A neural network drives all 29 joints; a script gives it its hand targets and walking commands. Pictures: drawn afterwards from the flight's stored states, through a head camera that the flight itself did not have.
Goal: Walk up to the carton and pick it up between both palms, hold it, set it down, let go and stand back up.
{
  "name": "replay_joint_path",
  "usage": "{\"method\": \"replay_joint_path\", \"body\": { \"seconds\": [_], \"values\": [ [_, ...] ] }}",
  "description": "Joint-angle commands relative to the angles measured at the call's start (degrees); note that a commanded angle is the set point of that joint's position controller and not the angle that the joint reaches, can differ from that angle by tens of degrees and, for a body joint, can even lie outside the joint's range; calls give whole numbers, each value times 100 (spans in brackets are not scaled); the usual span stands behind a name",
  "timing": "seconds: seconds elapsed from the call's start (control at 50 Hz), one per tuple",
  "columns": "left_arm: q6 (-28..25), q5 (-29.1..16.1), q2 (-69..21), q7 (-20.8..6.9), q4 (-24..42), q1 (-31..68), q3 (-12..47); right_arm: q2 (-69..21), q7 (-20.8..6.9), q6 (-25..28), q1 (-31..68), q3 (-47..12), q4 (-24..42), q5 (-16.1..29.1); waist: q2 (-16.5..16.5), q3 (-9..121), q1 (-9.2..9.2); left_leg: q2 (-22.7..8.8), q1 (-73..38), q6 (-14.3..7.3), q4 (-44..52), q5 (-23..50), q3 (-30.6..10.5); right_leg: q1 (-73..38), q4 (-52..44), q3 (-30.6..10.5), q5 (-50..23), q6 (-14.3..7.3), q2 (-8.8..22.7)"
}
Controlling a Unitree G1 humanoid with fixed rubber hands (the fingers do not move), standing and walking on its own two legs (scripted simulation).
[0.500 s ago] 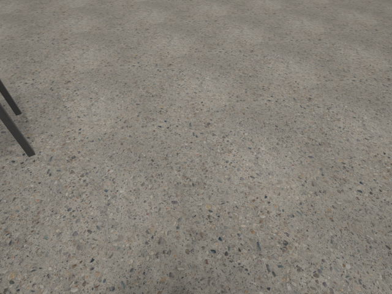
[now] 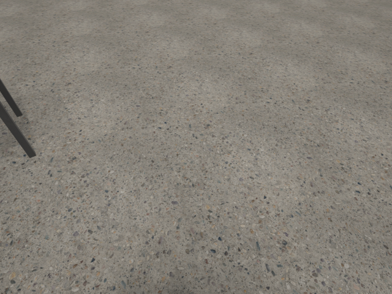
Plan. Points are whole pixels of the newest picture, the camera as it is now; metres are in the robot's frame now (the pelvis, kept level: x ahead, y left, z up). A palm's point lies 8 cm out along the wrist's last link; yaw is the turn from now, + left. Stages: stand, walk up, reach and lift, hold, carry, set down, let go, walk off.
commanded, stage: stand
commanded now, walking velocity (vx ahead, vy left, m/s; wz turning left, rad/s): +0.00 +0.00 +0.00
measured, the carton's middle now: out of the picture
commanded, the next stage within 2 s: walk up in 1.62 s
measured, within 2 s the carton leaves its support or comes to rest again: neither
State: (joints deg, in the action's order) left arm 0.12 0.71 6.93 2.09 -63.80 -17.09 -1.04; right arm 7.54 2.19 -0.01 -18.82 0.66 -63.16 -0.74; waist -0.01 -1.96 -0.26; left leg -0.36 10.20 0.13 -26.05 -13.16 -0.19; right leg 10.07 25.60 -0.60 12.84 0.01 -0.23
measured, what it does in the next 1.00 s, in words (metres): stands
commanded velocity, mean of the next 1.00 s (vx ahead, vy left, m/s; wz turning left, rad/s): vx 0.00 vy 0.00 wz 0.00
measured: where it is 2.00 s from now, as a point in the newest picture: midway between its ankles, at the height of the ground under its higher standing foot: outside the picture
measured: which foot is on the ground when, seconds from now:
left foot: down 0.00-1.00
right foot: down 0.00-1.00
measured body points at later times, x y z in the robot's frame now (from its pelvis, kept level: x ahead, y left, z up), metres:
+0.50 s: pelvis -0.01 +0.00 +0.00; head -0.01 +0.00 +0.45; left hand -0.03 +0.20 -0.16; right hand -0.03 -0.21 -0.16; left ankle +0.01 +0.12 -0.74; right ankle +0.01 -0.12 -0.74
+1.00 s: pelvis +0.00 +0.00 +0.00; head +0.00 +0.00 +0.45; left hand -0.02 +0.20 -0.16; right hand -0.03 -0.21 -0.16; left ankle +0.01 +0.12 -0.74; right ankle +0.01 -0.12 -0.74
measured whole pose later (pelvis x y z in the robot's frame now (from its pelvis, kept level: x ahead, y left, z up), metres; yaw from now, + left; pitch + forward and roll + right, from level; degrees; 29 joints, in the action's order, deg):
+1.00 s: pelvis +0.00 +0.00 +0.00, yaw +0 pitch -1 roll +0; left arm -0.4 0.6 5.8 2.2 -66.4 -18.2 0.1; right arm 6.2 2.3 0.5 -19.2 -0.4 -65.8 -0.7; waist -0.3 -1.1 -0.1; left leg -0.6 11.5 0.5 -25.5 -12.7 -0.6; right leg 11.3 25.0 -0.2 12.5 -0.3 -0.4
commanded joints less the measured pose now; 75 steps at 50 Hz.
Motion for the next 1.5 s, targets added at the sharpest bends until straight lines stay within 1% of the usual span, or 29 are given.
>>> {"method": "replay_joint_path", "body": {
  "seconds": [0.0,0.06,0.18,0.26,0.28,0.3,0.34,0.36,0.4,0.46,0.5,0.52,0.68,0.74,0.76,0.8,0.84,0.88,0.94,0.96,1.02,1.04,1.16,1.2,1.26,1.34,1.4,1.46,1.48],
  "values": [
    [-22,-5,335,17,-6,-326,-12,377,27,35,-333,37,-3,-3,-2,-397,26,-356,360,-217,618,-114,-493,265,-554,-418,60,-177,343],
    [-11,-5,325,34,-64,-380,1,335,26,31,-337,13,-40,-12,-27,-445,41,-363,431,-221,662,-268,-528,321,-555,-425,137,-176,348],
    [-32,-4,351,21,-125,-417,14,313,16,39,-415,1,-134,2,-105,-378,16,-336,395,-205,645,-182,-523,327,-561,-437,97,-167,354],
    [-34,-5,315,27,-186,-454,37,282,30,33,-438,-13,-152,0,99,-459,9,-339,260,-192,578,-76,-466,527,-642,-482,185,-171,374],
    [-38,-2,339,26,-195,-469,35,319,30,27,-428,-11,-161,-8,13,-456,19,-347,333,-199,606,-137,-493,502,-642,-469,230,-171,361],
    [-41,0,300,32,-194,-434,39,321,22,19,-458,-2,-164,4,25,-410,-18,-332,339,-195,585,-172,-486,452,-653,-467,227,-174,368],
    [-29,-5,300,25,-177,-412,47,323,30,15,-436,-9,-185,-8,-1,-575,4,-335,519,-191,642,-276,-516,472,-632,-463,264,-172,362],
    [-20,-1,305,20,-194,-434,43,298,17,15,-408,-5,-154,3,147,-463,6,-316,466,-184,629,-262,-493,475,-627,-447,325,-166,347],
    [-25,-9,302,32,-216,-514,48,287,16,26,-443,-18,-182,-4,4,-494,32,-334,414,-193,609,-194,-494,515,-662,-487,284,-173,374],
    [-38,-5,297,28,-207,-495,52,302,16,32,-521,-24,-201,2,-18,-373,-14,-317,429,-176,618,-172,-490,405,-625,-489,247,-195,370],
    [-49,-5,314,27,-213,-521,47,263,19,40,-428,-37,-204,0,-25,-357,40,-342,423,-192,614,-107,-492,374,-605,-462,141,-188,370],
    [-48,9,297,21,-209,-486,49,264,22,47,-448,-37,-211,-2,-79,-369,19,-343,432,-183,605,-74,-494,349,-603,-473,108,-198,383],
    [-57,-4,347,26,-218,-535,45,272,15,50,-498,-43,-211,3,23,-370,12,-342,394,-177,600,-79,-500,441,-637,-489,160,-199,366],
    [-60,-8,255,20,-218,-548,67,226,26,52,-501,-54,-234,-1,-109,-378,45,-336,477,-166,600,-32,-467,324,-581,-466,-3,-195,377],
    [-58,2,237,29,-220,-525,70,235,23,56,-499,-49,-244,9,0,-395,15,-335,449,-176,587,69,-470,325,-604,-471,-11,-206,399],
    [-66,-2,323,31,-220,-537,59,262,27,57,-515,-45,-238,9,47,-395,6,-336,410,-170,588,64,-467,382,-621,-486,42,-206,387],
    [-76,-12,287,11,-224,-565,68,234,17,62,-488,-50,-236,5,-24,-350,22,-340,290,-171,524,140,-427,430,-652,-505,2,-205,386],
    [-68,-12,302,20,-242,-560,59,248,19,67,-470,-53,-216,1,93,-401,24,-365,369,-178,545,136,-470,367,-642,-478,14,-209,383],
    [-67,-4,307,24,-219,-520,56,269,23,75,-524,-55,-262,8,49,-436,11,-341,441,-171,597,111,-463,290,-618,-486,-34,-208,400],
    [-66,-11,249,20,-217,-560,64,239,30,74,-462,-60,-240,-1,-51,-423,47,-353,434,-168,612,141,-476,284,-580,-465,-76,-214,391],
    [-75,-3,312,27,-221,-565,50,255,18,83,-455,-46,-245,10,-47,-280,27,-356,369,-166,578,155,-477,215,-587,-436,-157,-207,389],
    [-81,-2,322,30,-230,-555,46,248,20,85,-460,-51,-241,2,81,-319,33,-368,339,-171,582,173,-478,239,-565,-435,-129,-207,377],
    [-101,-10,326,31,-240,-586,46,144,28,80,-516,-67,-292,5,-104,-337,25,-358,289,-162,540,348,-445,203,-588,-448,-299,-205,415],
    [-93,-10,283,34,-251,-553,56,267,39,85,-493,-35,-266,9,45,-326,9,-365,182,-168,528,378,-432,280,-615,-466,-285,-211,407],
    [-105,-19,256,39,-280,-621,75,229,37,81,-479,-40,-259,18,59,-324,16,-392,147,-173,514,412,-436,274,-630,-450,-336,-217,393],
    [-109,-9,256,29,-236,-558,67,248,34,71,-468,-40,-295,12,-70,-441,18,-372,255,-157,552,440,-405,190,-590,-468,-399,-215,400],
    [-103,-8,266,34,-247,-590,65,215,33,78,-457,-41,-291,31,42,-380,27,-374,196,-145,538,443,-402,163,-621,-472,-373,-211,413],
    [-104,-26,215,37,-236,-561,72,217,42,80,-438,-49,-305,14,-76,-452,23,-386,218,-169,558,458,-420,170,-620,-474,-434,-217,416],
    [-99,-22,319,38,-251,-579,49,228,37,95,-456,-46,-302,9,40,-364,18,-396,200,-176,565,449,-443,108,-611,-456,-414,-209,403]
  ]
}}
